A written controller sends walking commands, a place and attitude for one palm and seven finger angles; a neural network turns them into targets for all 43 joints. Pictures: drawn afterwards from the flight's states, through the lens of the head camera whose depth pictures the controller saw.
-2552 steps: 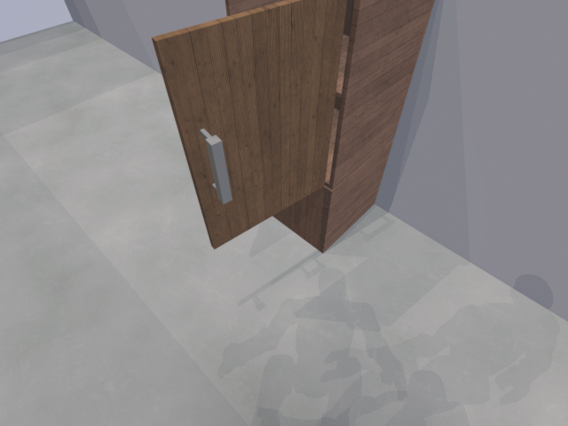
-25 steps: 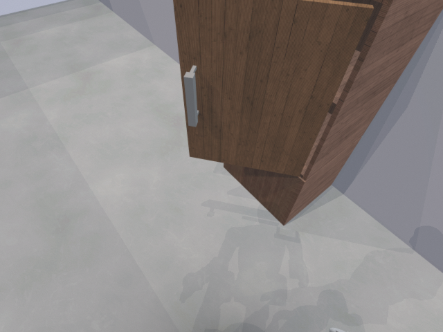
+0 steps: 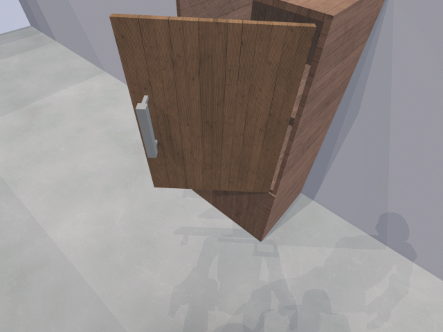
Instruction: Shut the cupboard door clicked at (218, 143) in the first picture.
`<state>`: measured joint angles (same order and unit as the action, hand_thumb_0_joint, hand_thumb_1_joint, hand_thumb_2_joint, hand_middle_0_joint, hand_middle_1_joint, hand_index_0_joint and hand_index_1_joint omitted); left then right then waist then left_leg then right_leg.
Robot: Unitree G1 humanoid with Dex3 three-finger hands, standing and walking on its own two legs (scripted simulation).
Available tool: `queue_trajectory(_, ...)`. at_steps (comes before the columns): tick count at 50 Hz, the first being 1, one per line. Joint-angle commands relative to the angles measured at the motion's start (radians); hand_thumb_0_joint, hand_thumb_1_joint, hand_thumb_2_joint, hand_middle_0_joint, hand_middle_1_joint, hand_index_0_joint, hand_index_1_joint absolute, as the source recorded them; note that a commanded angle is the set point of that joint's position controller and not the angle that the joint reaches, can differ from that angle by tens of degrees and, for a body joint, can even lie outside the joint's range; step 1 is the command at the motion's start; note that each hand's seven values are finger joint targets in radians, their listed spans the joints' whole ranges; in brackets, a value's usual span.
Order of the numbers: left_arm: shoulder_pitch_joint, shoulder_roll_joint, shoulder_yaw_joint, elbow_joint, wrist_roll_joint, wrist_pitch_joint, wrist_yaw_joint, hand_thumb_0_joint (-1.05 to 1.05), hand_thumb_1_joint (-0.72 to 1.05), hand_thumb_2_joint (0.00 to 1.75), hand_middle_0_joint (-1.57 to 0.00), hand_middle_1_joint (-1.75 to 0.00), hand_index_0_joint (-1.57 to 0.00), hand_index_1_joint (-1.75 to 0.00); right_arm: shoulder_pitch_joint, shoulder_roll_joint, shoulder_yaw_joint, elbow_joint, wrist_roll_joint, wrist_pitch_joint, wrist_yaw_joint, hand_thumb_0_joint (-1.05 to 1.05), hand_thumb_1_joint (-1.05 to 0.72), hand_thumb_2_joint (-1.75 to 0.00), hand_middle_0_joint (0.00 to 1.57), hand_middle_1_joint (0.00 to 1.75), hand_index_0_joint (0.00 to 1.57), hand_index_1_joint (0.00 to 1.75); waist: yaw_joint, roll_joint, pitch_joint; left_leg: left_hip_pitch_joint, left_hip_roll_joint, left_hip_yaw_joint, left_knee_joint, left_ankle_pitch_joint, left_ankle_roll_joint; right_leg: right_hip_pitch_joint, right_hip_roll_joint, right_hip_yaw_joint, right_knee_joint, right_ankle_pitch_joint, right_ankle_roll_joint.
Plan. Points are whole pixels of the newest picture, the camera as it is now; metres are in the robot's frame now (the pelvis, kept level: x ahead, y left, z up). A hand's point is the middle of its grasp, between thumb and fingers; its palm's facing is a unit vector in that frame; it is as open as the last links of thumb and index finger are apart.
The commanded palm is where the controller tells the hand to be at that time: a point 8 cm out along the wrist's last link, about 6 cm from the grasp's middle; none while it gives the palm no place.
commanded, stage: take the last steps up to it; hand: left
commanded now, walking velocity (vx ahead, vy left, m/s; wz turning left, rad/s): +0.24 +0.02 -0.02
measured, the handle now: (149, 127) +0.62 +0.22 -0.02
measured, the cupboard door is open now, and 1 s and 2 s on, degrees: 39 39 39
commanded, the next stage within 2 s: come to a stop and stand still in 0.32 s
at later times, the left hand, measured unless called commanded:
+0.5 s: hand out of the picture +0.11 +0.15 -0.16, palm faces +0.09 -0.98 -0.18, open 7.3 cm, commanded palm none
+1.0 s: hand (148, 310) +0.20 +0.16 -0.15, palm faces +0.00 -0.96 -0.28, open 7.4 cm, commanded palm none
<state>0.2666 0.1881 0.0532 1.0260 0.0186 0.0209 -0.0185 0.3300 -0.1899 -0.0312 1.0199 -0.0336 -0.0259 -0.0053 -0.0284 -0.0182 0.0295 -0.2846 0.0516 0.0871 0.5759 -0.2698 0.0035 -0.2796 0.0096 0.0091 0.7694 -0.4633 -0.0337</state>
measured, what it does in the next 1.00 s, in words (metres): walks ahead: right foot, then left foot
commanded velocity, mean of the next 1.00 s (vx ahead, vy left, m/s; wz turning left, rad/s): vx -0.01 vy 0.02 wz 0.00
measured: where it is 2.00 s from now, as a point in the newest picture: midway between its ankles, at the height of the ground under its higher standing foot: outside the picture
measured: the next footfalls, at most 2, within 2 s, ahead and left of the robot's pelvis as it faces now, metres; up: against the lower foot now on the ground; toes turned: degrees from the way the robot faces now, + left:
right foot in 0.20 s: +0.15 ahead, -0.11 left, +0.00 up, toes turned -3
left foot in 0.52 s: +0.24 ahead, +0.11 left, +0.00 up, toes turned +6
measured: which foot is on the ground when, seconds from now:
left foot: down 0.00-0.20, up 0.22-0.50, down 0.52-0.80, up 0.82-1.00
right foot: up 0.00-0.18, down 0.20-1.00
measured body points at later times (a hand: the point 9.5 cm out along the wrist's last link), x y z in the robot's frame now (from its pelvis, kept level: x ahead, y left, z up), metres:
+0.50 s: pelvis +0.14 -0.02 +0.01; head +0.17 -0.02 +0.46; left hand +0.10 +0.20 -0.14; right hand +0.21 -0.25 -0.14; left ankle +0.20 +0.11 -0.71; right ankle +0.08 -0.11 -0.73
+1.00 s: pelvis +0.15 -0.04 +0.01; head +0.19 -0.06 +0.46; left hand +0.20 +0.21 -0.13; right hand +0.21 -0.28 -0.15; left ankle +0.13 +0.09 -0.69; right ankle +0.10 -0.12 -0.73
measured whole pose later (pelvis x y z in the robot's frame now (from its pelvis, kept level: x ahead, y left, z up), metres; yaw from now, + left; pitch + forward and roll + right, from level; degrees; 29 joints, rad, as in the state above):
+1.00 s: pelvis +0.15 -0.04 +0.01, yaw -2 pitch +0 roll +2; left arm 0.24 0.18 0.03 1.00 0.02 0.00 0.04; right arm 0.14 -0.21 -0.05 1.03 0.00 0.08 -0.02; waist 0.01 0.01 0.08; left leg -0.34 0.00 0.04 0.82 -0.47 -0.04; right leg -0.15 0.00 -0.04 0.49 -0.34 -0.05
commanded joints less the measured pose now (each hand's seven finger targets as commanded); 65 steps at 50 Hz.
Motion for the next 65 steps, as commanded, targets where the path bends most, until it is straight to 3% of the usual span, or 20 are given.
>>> queue_trajectory(1,-0.112,0.072,0.023,-0.113,0.007,-0.047,-0.007,0.0,0.9,0.9,-0.2,-0.3,-0.2,-0.3,0.108,-0.16,-0.019,-0.017,-0.004,-0.019,-0.017,0.0,-0.9,-0.9,0.2,0.3,0.2,0.3,-0.008,0.2,0.094,0.073,0.285,-0.384,-0.441,-0.22,0.171,-0.29,-0.074,0.001,0.215,0.02,-0.001)
queue_trajectory(7,0.042,0.033,0.015,-0.041,0.005,-0.045,-0.004,0.0,0.9,0.9,-0.2,-0.3,-0.2,-0.3,0.055,-0.129,-0.021,0.013,0.011,-0.005,-0.016,0.0,-0.9,-0.9,0.2,0.3,0.2,0.3,0.059,0.108,0.017,-0.037,0.139,-0.116,-0.272,-0.177,0.096,0.135,0.003,-0.122,-0.248,0.203,0.021)
queue_trajectory(8,0.075,0.066,0.023,-0.03,0.005,-0.051,0.003,0.0,0.9,0.9,-0.2,-0.3,-0.2,-0.3,0.055,-0.099,-0.016,0.017,0.017,-0.005,-0.012,0.0,-0.9,-0.9,0.2,0.3,0.2,0.3,0.075,0.027,0.026,-0.105,0.088,-0.078,-0.198,-0.203,0.067,0.215,-0.036,-0.048,-0.338,0.157,0.007)
queue_trajectory(10,0.191,0.199,0.055,-0.003,0.009,-0.053,0.018,0.0,0.9,0.9,-0.2,-0.3,-0.2,-0.3,0.03,-0.029,-0.007,-0.027,0.02,-0.003,-0.002,0.0,-0.9,-0.9,0.2,0.3,0.2,0.3,0.119,-0.201,0.041,-0.311,-0.045,0.066,0.128,-0.3,0.001,0.3,-0.354,0.386,-0.575,-0.125,-0.134)
queue_trajectory(11,0.205,0.195,0.054,0.004,0.005,-0.06,0.025,0.0,0.9,0.9,-0.2,-0.3,-0.2,-0.3,-0.022,-0.048,-0.015,-0.033,0.014,0.0,-0.003,0.0,-0.9,-0.9,0.2,0.3,0.2,0.3,0.129,-0.223,0.054,-0.333,-0.015,-0.004,0.319,-0.317,0.004,0.255,-0.4,0.493,-0.644,-0.13,-0.193)
queue_trajectory(19,0.113,0.088,0.019,0.017,0.007,-0.088,0.041,0.0,0.9,0.9,-0.2,-0.3,-0.2,-0.3,-0.036,0.028,-0.004,-0.015,0.018,0.001,0.012,0.0,-0.9,-0.9,0.2,0.3,0.2,0.3,0.037,-0.087,-0.003,-0.192,0.011,0.003,0.188,-0.059,-0.021,0.223,-0.263,0.07,-0.489,0.698,-0.149)
queue_trajectory(24,0.09,0.056,0.001,0.043,-0.003,-0.068,0.056,0.0,0.9,0.9,-0.2,-0.3,-0.2,-0.3,-0.014,-0.013,0.01,0.013,0.017,-0.01,-0.004,0.0,-0.9,-0.9,0.2,0.3,0.2,0.3,0.001,-0.054,-0.02,0.128,-0.003,-0.021,-0.138,0.338,-0.015,0.115,-0.164,-0.002,-0.331,0.742,-0.04)
queue_trajectory(26,0.158,0.008,-0.017,0.05,-0.007,-0.051,0.072,0.0,0.9,0.9,-0.2,-0.3,-0.2,-0.3,0.033,-0.114,-0.001,0.029,0.015,-0.015,-0.022,0.0,-0.9,-0.9,0.2,0.3,0.2,0.3,0.006,0.104,-0.108,0.311,0.199,-0.17,-0.075,0.87,0.082,0.021,-0.084,-0.034,-0.284,0.334,0.033)
queue_trajectory(30,0.15,0.049,-0.011,0.053,-0.005,-0.01,0.072,0.0,0.9,0.9,-0.2,-0.3,-0.2,-0.3,-0.054,-0.129,-0.006,0.016,0.033,0.02,-0.053,0.0,-0.9,-0.9,0.2,0.3,0.2,0.3,0.013,0.222,-0.048,0.264,0.24,-0.186,-0.114,1.089,0.125,0.033,-0.065,-0.057,-0.228,0.179,0.052)
queue_trajectory(36,0.129,0.064,0.015,-0.023,0.002,0.014,0.056,0.0,0.9,0.9,-0.2,-0.3,-0.2,-0.3,-0.139,-0.186,-0.053,-0.044,0.017,0.055,-0.052,0.0,-0.9,-0.9,0.2,0.3,0.2,0.3,0.032,0.182,-0.117,0.218,0.274,-0.193,-0.124,0.802,0.171,0.003,-0.044,-0.028,-0.13,0.057,0.031)
queue_trajectory(38,0.165,0.089,0.02,-0.032,0.013,0.004,0.057,0.0,0.9,0.9,-0.2,-0.3,-0.2,-0.3,-0.196,-0.15,-0.05,-0.076,0.023,0.061,-0.043,0.0,-0.9,-0.9,0.2,0.3,0.2,0.3,0.064,0.033,-0.125,0.099,0.159,-0.119,-0.028,0.481,0.089,0.105,-0.081,0.031,-0.34,0.432,0.02)
queue_trajectory(40,0.127,0.151,0.028,-0.042,0.02,-0.01,0.064,0.0,0.9,0.9,-0.2,-0.3,-0.2,-0.3,-0.223,-0.058,-0.035,-0.097,0.023,0.076,-0.025,0.0,-0.9,-0.9,0.2,0.3,0.2,0.3,0.07,-0.208,-0.053,-0.103,-0.054,-0.018,0.183,-0.195,-0.014,0.162,-0.316,0.216,-0.412,0.929,-0.055)
queue_trajectory(41,0.119,0.136,0.019,-0.038,0.018,-0.017,0.069,0.0,0.9,0.9,-0.2,-0.3,-0.2,-0.3,-0.227,-0.054,-0.035,-0.089,0.021,0.087,-0.025,0.0,-0.9,-0.9,0.2,0.3,0.2,0.3,0.067,-0.19,-0.044,-0.129,-0.041,-0.079,0.289,-0.286,-0.011,0.164,-0.332,0.208,-0.384,1.081,-0.072)
queue_trajectory(49,0.067,0.174,0.018,-0.041,0.007,-0.028,0.073,0.0,0.9,0.9,-0.2,-0.3,-0.2,-0.3,-0.21,-0.06,-0.017,-0.057,0.029,0.073,-0.015,0.0,-0.9,-0.9,0.2,0.3,0.2,0.3,0.07,-0.123,-0.028,-0.135,-0.033,-0.065,0.185,-0.205,-0.041,0.318,-0.294,0.146,-0.328,1.11,-0.146)
queue_trajectory(54,-0.001,0.147,0.008,-0.036,-0.012,-0.024,0.068,0.0,0.9,0.9,-0.2,-0.3,-0.2,-0.3,-0.086,-0.081,-0.007,-0.001,0.025,0.049,-0.021,0.0,-0.9,-0.9,0.2,0.3,0.2,0.3,0.021,-0.058,-0.057,0.16,0.017,-0.091,-0.179,0.291,-0.013,0.167,-0.193,0.082,-0.284,0.81,-0.038)
queue_trajectory(55,0.098,0.124,-0.002,-0.042,-0.004,-0.069,0.107,0.0,0.9,0.9,-0.2,-0.3,-0.2,-0.3,-0.125,-0.13,-0.022,-0.082,0.022,0.018,-0.018,0.0,-0.9,-0.9,0.2,0.3,0.2,0.3,0.042,0.017,-0.075,0.128,0.039,-0.031,0.059,0.292,-0.007,0.14,-0.195,0.134,-0.269,1.102,0.027)
queue_trajectory(56,0.091,0.175,0.017,-0.082,0.012,-0.072,0.106,0.0,0.9,0.9,-0.2,-0.3,-0.2,-0.3,-0.082,-0.063,-0.009,-0.113,0.019,0.018,-0.011,0.0,-0.9,-0.9,0.2,0.3,0.2,0.3,0.046,-0.077,-0.109,-0.063,-0.008,-0.053,0.099,-0.074,0.01,0.273,-0.244,0.187,-0.255,1.208,0.002)
queue_trajectory(58,0.049,0.164,0.009,-0.111,0.011,-0.074,0.1,0.0,0.9,0.9,-0.2,-0.3,-0.2,-0.3,-0.056,-0.048,-0.004,-0.121,0.026,0.015,-0.012,0.0,-0.9,-0.9,0.2,0.3,0.2,0.3,0.011,0.021,-0.142,-0.025,-0.026,-0.04,0.004,-0.076,0.013,0.267,-0.251,0.144,-0.187,1.206,-0.089)
queue_trajectory(62,0.038,0.106,-0.026,-0.113,-0.006,-0.027,0.082,0.0,0.9,0.9,-0.2,-0.3,-0.2,-0.3,-0.05,-0.112,0.001,-0.114,0.022,0.008,-0.02,0.0,-0.9,-0.9,0.2,0.3,0.2,0.3,0.043,0.207,-0.011,0.037,0.132,-0.202,-0.152,0.425,0.11,0.074,-0.043,-0.022,-0.173,0.152,0.008)
queue_trajectory(65,0.051,0.099,-0.041,-0.091,-0.001,-0.02,0.069,0.0,0.9,0.9,-0.2,-0.3,-0.2,-0.3,-0.088,-0.113,0.007,-0.127,0.02,0.003,-0.021,0.0,-0.9,-0.9,0.2,0.3,0.2,0.3,0.056,0.1,0.077,-0.033,0.086,-0.214,-0.189,0.184,0.097,0.06,-0.051,0.013,-0.272,0.148,-0.002)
